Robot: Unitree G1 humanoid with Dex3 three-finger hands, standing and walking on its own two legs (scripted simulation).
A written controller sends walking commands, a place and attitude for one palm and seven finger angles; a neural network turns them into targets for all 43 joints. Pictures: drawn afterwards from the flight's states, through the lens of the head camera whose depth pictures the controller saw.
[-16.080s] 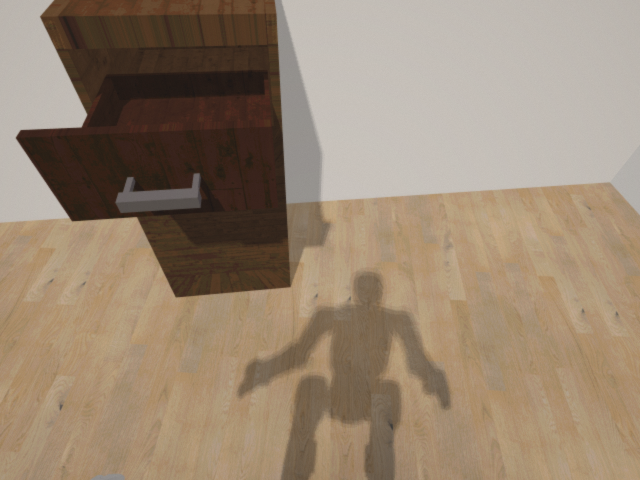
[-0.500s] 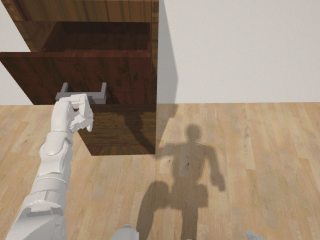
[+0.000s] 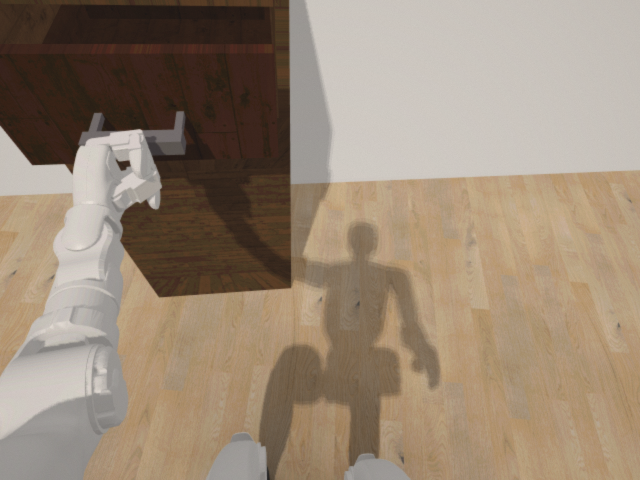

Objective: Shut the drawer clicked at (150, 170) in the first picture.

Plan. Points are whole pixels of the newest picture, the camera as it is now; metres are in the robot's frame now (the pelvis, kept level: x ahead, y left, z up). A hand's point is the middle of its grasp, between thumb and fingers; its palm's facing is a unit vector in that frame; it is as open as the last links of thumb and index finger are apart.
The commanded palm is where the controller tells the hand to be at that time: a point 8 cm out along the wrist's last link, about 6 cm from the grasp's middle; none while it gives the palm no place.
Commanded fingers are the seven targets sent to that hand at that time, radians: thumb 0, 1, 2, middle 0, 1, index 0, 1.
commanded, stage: push the drawer shut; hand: left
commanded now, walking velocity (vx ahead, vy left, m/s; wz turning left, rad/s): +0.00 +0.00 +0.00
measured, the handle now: (137, 131) +0.55 +0.22 +0.09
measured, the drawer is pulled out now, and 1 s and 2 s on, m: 0.10 0.00 0.00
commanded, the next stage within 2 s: pull the fist back off the drawer in 1.26 s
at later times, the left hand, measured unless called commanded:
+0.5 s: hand (158, 142) +0.53 +0.19 +0.09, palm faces +0.07 -1.00 -0.01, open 3.3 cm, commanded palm +0.52 +0.23 +0.09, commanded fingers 0.00 0.90 0.90 -1.40 -1.60 -1.40 -1.60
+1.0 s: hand (162, 117) +0.57 +0.20 +0.09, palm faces +0.07 -1.00 -0.02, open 3.3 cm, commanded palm +0.58 +0.22 +0.09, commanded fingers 0.00 0.90 0.90 -1.40 -1.60 -1.40 -1.60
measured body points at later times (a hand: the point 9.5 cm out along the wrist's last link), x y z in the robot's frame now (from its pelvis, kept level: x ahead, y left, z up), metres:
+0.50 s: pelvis +0.00 +0.00 -0.01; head +0.12 +0.03 +0.42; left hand +0.52 +0.25 +0.09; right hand -0.01 -0.26 -0.12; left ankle +0.07 +0.12 -0.68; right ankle -0.02 -0.12 -0.68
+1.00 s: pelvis +0.01 +0.01 -0.02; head +0.15 +0.04 +0.41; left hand +0.56 +0.25 +0.09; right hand -0.06 -0.25 -0.11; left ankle +0.07 +0.12 -0.68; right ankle -0.02 -0.12 -0.68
